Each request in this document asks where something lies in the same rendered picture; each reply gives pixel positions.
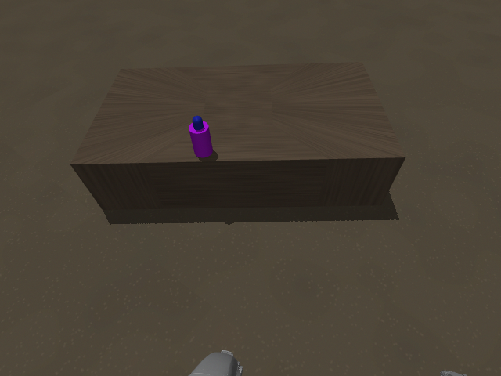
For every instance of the bottle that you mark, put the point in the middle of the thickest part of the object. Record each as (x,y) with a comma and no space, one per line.
(201,138)

